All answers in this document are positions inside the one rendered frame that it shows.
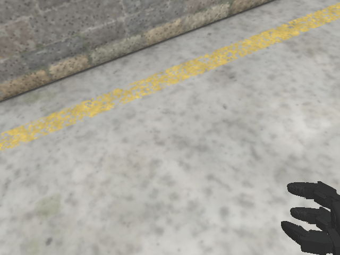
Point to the robot right hand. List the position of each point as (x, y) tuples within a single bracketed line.
[(312, 241)]

